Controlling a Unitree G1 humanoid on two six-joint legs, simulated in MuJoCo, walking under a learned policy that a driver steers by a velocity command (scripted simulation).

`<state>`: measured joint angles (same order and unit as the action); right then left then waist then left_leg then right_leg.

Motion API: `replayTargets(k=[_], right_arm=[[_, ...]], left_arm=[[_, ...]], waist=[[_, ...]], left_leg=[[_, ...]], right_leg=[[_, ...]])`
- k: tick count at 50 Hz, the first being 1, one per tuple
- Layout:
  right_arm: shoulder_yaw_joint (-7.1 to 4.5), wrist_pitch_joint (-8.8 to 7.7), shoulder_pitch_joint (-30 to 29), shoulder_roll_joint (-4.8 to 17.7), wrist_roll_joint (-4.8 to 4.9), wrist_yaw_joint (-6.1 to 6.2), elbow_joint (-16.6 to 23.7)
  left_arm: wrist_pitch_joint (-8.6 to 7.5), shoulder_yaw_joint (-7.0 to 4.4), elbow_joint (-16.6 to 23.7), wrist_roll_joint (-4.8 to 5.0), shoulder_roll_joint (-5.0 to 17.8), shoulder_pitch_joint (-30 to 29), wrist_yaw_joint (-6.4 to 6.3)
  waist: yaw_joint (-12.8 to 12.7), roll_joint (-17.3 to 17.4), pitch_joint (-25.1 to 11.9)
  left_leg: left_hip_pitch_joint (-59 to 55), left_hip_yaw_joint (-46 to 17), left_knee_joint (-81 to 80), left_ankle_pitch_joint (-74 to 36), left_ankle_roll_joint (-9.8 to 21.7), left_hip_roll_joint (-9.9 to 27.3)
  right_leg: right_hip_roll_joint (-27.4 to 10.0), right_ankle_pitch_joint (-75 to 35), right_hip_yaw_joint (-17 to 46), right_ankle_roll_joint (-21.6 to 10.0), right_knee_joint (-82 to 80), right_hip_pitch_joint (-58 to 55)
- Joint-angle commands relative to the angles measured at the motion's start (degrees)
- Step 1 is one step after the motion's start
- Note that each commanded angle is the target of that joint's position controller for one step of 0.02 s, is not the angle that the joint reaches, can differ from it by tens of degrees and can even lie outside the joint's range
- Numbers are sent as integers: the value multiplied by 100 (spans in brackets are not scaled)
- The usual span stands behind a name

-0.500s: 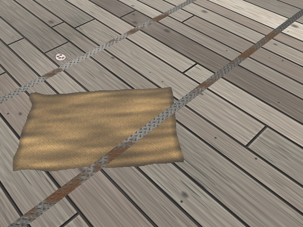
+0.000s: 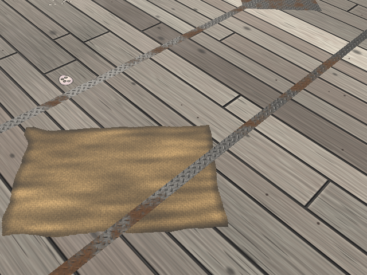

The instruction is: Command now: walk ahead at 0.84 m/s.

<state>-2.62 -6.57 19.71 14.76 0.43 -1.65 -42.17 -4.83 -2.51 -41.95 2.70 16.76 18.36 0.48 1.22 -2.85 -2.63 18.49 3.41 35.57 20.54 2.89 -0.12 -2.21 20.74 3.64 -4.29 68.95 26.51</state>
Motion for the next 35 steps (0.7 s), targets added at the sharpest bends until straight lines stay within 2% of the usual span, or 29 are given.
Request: replayTargets(k=[1, 2, 3, 5, 7, 8, 11, 13, 14, 15, 16, 17, 18, 19, 20, 21, 22, 23, 24, 25, 26, 27, 29, 31, 32, 33, 35], right_arm=[[-76, -21, 609, 627, -75, -42, 136], [-2, -3, 474, 448, -102, -35, 136], [14, -11, 478, 421, -84, -13, 107], [5, -31, 591, 504, -58, 59, 14], [36, -10, 745, 475, -44, 153, -126], [57, -5, 869, 463, -40, 198, -215], [99, 22, 1296, 485, 30, 256, -495], [103, 71, 1375, 548, 81, 263, -614], [94, 100, 1372, 616, 85, 266, -660], [74, 124, 1343, 729, 52, 268, -694], [40, 156, 1353, 863, -8, 274, -744], [3, 205, 1376, 981, -91, 290, -808], [-37, 276, 1342, 1092, -185, 305, -861], [-72, 356, 1019, 1199, -235, 322, -823], [4, 335, 898, 923, -302, 350, -597], [289, 138, 1799, -275, -126, 188, -476], [122, -87, 1001, 578, 178, 140, -438], [45, -164, 133, 753, 405, 133, -110], [126, -229, -290, 600, 327, 148, 45], [111, -224, -432, 463, 227, 149, 75], [112, -137, -148, 374, 210, 116, 49], [121, -34, -25, 291, 184, 105, -9], [164, 139, -108, 172, 136, 135, 31], [205, 168, -765, 236, 13, 192, 287], [208, 132, -1074, 301, -42, 186, 399], [215, 81, -1349, 320, -71, 152, 474], [267, -28, -1930, 219, -45, 34, 616]], left_arm=[[-212, 27, 916, -131, 230, -924, 49], [-139, 9, 878, -108, 226, -813, 113], [-69, 7, 834, -88, 210, -763, 141], [-2, 21, 851, -133, 173, -963, 126], [-42, 57, 981, -178, 123, -1506, 133], [-81, 91, 1048, -176, 49, -1817, 165], [-185, 148, 1239, -91, -104, -2611, 316], [-235, 140, 1328, -43, -93, -2904, 426], [-258, 125, 1374, -35, -56, -3011, 473], [-273, 90, 1425, -34, 30, -3055, 501], [-260, 41, 1465, -38, 150, -2993, 497], [-212, -33, 1455, -29, 327, -2702, 455], [-135, -148, 1305, 0, 576, -1938, 381], [-40, -275, 923, 34, 800, -525, 267], [65, -346, 515, -26, 1109, 875, 139], [-43, -399, 336, -159, 1391, 1026, 208], [-43, -310, 172, -204, 780, 1263, 139], [-68, -242, 118, -283, 589, 871, 107], [-115, -240, 87, -304, 583, 533, 124], [-167, -200, 61, -392, 445, 160, 163], [-212, -130, 58, -485, 216, -109, 180], [-218, -89, 26, -420, 61, -281, 200], [-248, -77, -97, -221, 92, -354, 199], [-298, -111, -178, -214, 313, -194, 142], [-317, -120, -195, -226, 373, -88, 107], [-330, -115, -202, -223, 388, 2, 75], [-357, -117, -269, -146, 477, 392, 19]], waist=[[144, 701, 541], [-31, 908, 672], [-92, 914, 753], [-86, 678, 925], [39, 519, 1062], [137, 558, 1088], [381, 588, 1251], [391, 630, 1322], [362, 706, 1303], [285, 864, 1190], [161, 1109, 964], [-89, 1408, 633], [-542, 1657, 125], [-1306, 1647, -540], [-1697, 1140, -1493], [-731, -1357, -2582], [-1240, -1247, -2503], [-1130, -890, -1219], [-889, 180, -627], [-515, 564, -128], [-128, 315, -44], [41, 182, 119], [256, 58, 635], [151, 156, 1103], [59, 178, 1192], [-38, 242, 1202], [-310, 427, 1154]], left_leg=[[-1865, -3179, -2381, 1707, 1046, 1718], [-1434, -2796, -2508, 1458, 959, 1521], [-1250, -2507, -2663, 1167, 946, 1413], [-1154, -2022, -2897, 419, 950, 1301], [-1099, -1410, -3078, -534, 846, 1134], [-1061, -1126, -3198, -927, 780, 1044], [-1397, -709, -3511, -1614, 693, 1058], [-1892, -484, -3480, -2044, 631, 1129], [-2158, -399, -3358, -2616, 608, 1184], [-2437, -341, -3095, -3792, 585, 1256], [-2759, -319, -2700, -5281, 555, 1344], [-3090, -319, -2138, -6772, 508, 1423], [-3184, -334, -1180, -7943, 469, 1509], [-2586, -153, 351, -8353, 334, 1436], [-626, -383, 2307, -6262, 308, 1190], [1736, -1060, 4476, 220, 50, -164], [2142, -1510, 4870, 407, 257, -115], [2596, -1297, 5052, 204, 304, 151], [2429, -1220, 4766, -30, 349, 362], [2215, -1150, 4441, -297, 346, 554], [1873, -1237, 4291, -481, 332, 767], [1765, -1182, 4162, -460, 274, 870], [1921, -1079, 3694, -378, 115, 1081], [2386, -910, 3035, -1110, -118, 1153], [2416, -797, 2509, -1646, -192, 1127], [2217, -658, 1899, -2276, -218, 1056], [1447, -321, 743, -3415, -198, 801]], right_leg=[[-552, -822, 228, -41, 593, 3265], [-615, -1058, 198, 39, 421, 2979], [-608, -1255, 127, 127, 303, 2910], [-548, -1772, 5, 281, -74, 3036], [-456, -2337, -218, 375, -947, 2891], [-380, -2661, -404, 385, -1406, 2630], [-168, -3192, -675, 302, -2677, 2061], [-46, -3175, -740, 180, -3416, 1817], [54, -3046, -808, 111, -3685, 1653], [224, -2822, -922, 23, -3820, 1397], [425, -2499, -1047, -78, -3803, 1092], [622, -2068, -1132, -186, -3713, 679], [744, -1694, -1133, -343, -3572, -165], [674, -1820, -1070, -507, -3652, -1792], [-343, -940, 245, -664, -2965, -4359], [-1783, 2215, 3758, -1677, -3999, -6244], [-1601, 2577, 4647, -1366, -5151, -6007], [-1518, 1707, 3643, -1165, -5233, -5078], [-1339, 836, 2999, -1088, -5401, -3941], [-1128, 301, 2435, -1068, -5533, -2906], [-993, 231, 2138, -1118, -5658, -2251], [-912, 197, 1907, -1170, -5836, -1813], [-873, 184, 1446, -1149, -6220, -1065], [-759, -382, 985, -1124, -6475, -736], [-617, -767, 677, -1070, -6529, -680], [-436, -1171, 331, -961, -6511, -627], [-330, -1452, -61, -815, -6713, -582]])
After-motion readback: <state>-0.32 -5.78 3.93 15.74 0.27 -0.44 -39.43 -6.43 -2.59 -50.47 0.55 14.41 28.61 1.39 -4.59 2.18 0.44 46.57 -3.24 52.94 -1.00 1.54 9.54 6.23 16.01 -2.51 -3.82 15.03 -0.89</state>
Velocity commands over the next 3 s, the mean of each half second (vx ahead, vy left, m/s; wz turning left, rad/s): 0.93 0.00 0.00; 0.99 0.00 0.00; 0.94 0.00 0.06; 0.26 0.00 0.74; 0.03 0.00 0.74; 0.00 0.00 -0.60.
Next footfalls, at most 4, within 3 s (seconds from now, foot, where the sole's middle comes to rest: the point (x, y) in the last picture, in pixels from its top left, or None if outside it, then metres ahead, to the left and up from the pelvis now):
0.38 right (208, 272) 0.53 -0.11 -0.76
0.88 left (148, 165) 1.00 0.13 -0.76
1.38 right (191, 94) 1.49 -0.08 -0.76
1.84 left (154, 67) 1.72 0.13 -0.76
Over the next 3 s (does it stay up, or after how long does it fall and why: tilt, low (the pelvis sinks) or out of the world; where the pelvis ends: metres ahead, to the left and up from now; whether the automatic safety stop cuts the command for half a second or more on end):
stays up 1.71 -0.02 0.00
